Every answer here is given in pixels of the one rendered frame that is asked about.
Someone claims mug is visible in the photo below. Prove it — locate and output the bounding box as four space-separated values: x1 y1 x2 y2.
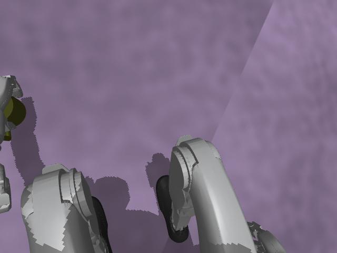
3 96 26 141

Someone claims left robot arm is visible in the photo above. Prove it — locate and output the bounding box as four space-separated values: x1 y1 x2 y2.
0 110 12 213

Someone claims right robot foot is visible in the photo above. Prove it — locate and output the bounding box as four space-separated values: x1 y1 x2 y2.
156 175 189 243

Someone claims left robot hand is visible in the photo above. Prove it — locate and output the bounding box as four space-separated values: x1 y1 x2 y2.
0 75 23 132

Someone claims left robot foot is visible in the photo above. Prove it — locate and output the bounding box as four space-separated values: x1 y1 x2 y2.
92 196 112 253

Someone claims right robot hand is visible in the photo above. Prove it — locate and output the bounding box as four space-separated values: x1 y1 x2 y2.
247 221 287 253

